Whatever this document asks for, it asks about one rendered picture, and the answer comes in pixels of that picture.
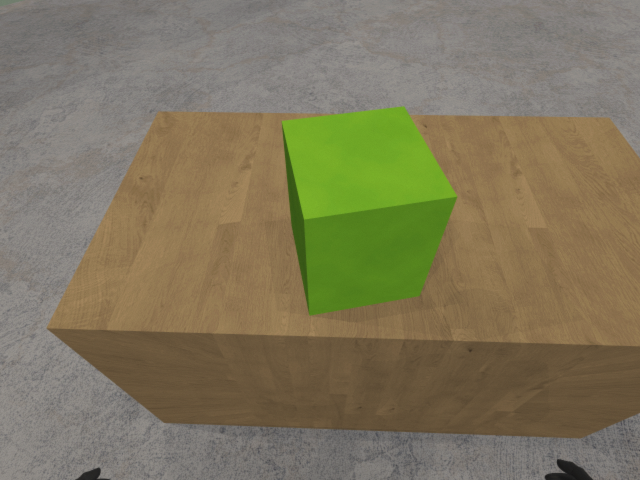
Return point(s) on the robot right hand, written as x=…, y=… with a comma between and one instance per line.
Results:
x=572, y=472

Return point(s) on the carton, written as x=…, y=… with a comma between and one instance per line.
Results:
x=369, y=205

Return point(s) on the pedestal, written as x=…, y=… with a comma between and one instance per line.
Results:
x=190, y=296

